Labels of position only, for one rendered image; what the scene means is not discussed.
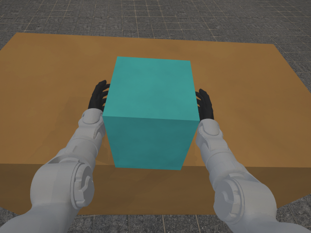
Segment right robot upper arm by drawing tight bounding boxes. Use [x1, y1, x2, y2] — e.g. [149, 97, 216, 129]
[213, 178, 311, 233]

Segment carton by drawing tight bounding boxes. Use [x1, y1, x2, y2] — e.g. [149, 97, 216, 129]
[102, 56, 200, 170]

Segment left robot upper arm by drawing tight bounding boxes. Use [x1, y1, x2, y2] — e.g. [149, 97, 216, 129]
[0, 162, 95, 233]

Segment robot left forearm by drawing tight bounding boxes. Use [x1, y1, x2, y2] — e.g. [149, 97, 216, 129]
[30, 108, 105, 203]

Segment pedestal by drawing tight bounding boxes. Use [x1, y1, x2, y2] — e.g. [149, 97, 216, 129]
[0, 33, 311, 215]

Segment robot left hand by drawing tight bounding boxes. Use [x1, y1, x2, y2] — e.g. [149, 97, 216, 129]
[88, 80, 110, 112]

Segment robot right hand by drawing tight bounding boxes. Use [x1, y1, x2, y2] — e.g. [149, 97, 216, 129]
[195, 89, 214, 121]

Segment robot right forearm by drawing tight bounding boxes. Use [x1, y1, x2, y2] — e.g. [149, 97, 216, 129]
[195, 118, 261, 191]

